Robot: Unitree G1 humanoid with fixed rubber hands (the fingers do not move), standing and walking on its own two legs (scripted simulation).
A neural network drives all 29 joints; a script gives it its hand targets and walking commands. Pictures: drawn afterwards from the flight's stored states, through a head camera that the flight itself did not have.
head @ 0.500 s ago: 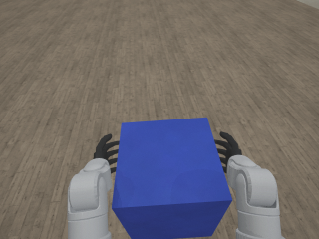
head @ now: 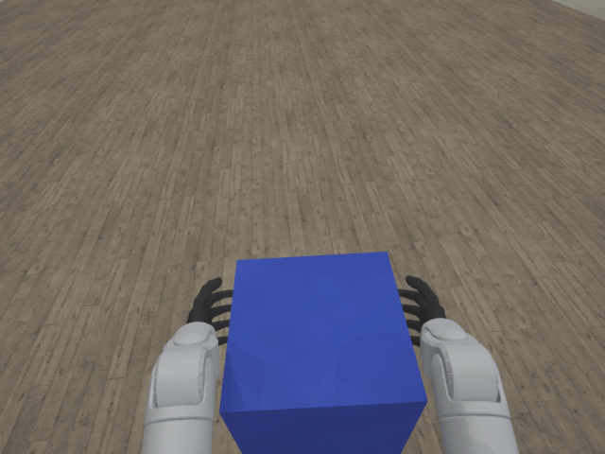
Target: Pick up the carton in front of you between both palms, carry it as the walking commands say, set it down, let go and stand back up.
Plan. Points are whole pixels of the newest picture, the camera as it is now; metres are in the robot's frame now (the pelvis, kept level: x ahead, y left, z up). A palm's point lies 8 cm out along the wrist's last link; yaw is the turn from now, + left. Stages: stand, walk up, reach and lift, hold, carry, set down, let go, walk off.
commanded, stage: carry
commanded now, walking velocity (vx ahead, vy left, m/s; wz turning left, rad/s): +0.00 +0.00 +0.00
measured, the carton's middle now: (317, 365) +0.26 +0.00 -0.03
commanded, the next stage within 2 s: hold in 0.48 s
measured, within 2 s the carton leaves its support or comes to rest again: neither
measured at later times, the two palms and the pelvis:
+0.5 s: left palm (201, 338) +0.26 +0.15 +0.04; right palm (430, 336) +0.26 -0.15 +0.04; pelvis -0.02 +0.00 +0.00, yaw +0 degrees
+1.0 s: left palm (181, 380) +0.21 +0.17 +0.04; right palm (422, 359) +0.23 -0.13 +0.03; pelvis -0.06 -0.01 +0.01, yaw +6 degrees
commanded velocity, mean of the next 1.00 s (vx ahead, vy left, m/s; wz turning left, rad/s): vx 0.00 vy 0.00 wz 0.00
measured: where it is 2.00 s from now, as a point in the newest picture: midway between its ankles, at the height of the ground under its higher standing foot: outside the picture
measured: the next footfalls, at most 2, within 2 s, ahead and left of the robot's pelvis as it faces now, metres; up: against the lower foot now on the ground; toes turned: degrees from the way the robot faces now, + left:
none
